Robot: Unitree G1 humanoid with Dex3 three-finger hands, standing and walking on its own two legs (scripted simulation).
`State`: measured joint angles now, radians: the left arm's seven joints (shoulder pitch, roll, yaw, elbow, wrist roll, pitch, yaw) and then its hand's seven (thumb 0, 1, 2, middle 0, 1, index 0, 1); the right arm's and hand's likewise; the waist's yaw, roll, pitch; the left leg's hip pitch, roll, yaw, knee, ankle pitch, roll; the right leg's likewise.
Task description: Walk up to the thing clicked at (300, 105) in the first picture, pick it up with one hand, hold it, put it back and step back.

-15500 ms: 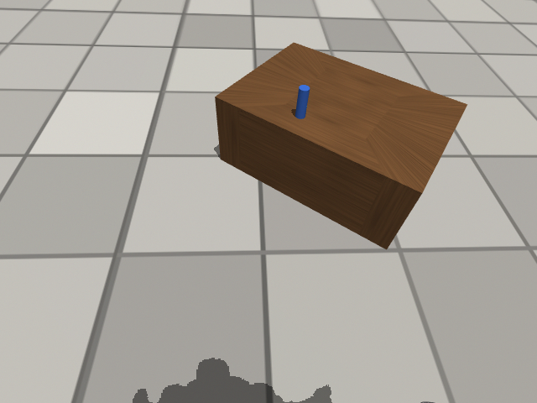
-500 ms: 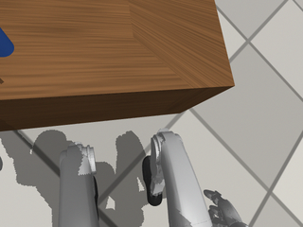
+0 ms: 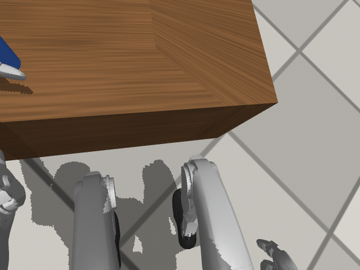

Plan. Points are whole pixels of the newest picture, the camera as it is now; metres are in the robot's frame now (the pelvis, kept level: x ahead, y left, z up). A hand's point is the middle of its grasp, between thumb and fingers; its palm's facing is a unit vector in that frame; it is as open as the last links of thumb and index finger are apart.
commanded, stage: rest palm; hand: left
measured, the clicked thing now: out of the picture +0.53 +0.27 +0.02
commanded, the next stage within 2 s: close in 0.22 s
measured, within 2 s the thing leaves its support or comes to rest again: leaves its support in 1.74 s
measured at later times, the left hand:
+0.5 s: hand out of the picture +0.54 +0.26 +0.02, palm faces +0.29 -0.96 +0.00, open 17.0 cm
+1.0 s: hand (5, 40) +0.54 +0.25 +0.01, palm faces +0.28 -0.96 -0.02, open 9.7 cm
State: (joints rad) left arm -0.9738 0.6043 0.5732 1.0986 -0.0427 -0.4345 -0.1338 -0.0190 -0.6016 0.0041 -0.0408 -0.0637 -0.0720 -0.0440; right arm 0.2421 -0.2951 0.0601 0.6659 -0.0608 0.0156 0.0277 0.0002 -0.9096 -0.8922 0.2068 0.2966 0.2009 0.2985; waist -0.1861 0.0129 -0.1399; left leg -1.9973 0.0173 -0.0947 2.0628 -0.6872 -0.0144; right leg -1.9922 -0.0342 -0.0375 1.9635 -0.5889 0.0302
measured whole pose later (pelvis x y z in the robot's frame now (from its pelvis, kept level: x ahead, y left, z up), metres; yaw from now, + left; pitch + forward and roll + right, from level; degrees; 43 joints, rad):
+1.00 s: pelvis +0.00 +0.00 +0.00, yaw +1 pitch +35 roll -5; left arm -0.97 0.54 0.52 1.11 -0.01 -0.50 -0.07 -0.01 -0.04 0.51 -0.74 -0.66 -0.76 -0.65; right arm 0.21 -0.28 0.05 0.68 -0.08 0.03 0.04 0.00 -0.91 -0.89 0.21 0.30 0.20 0.30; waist -0.19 0.01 -0.13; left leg -2.00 0.01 -0.09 2.07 -0.70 -0.02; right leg -2.00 -0.04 -0.03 1.99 -0.61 0.03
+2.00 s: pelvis +0.01 +0.00 +0.03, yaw +1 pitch +35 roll -5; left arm -0.94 0.52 0.48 1.02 -0.04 -0.39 -0.07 -0.03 0.17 1.05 -0.98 -1.11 -0.95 -1.10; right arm 0.23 -0.27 0.04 0.67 -0.04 0.04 0.02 0.00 -0.88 -0.89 0.21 0.30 0.20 0.30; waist -0.16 0.02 -0.15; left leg -1.90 0.01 -0.08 1.97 -0.68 -0.01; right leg -1.89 -0.04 -0.03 1.88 -0.59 0.03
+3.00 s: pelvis +0.04 +0.00 +0.14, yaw +1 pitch +31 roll -4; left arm -0.71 0.37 0.42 0.88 -0.07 -0.43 -0.03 -0.03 0.17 1.05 -0.97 -1.12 -0.95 -1.11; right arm 0.22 -0.24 0.01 0.69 -0.04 0.02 0.02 0.00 -0.89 -0.89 0.21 0.30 0.20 0.30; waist -0.12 0.02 -0.16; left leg -1.49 0.04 -0.07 1.60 -0.65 -0.01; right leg -1.49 -0.03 -0.04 1.51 -0.56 0.03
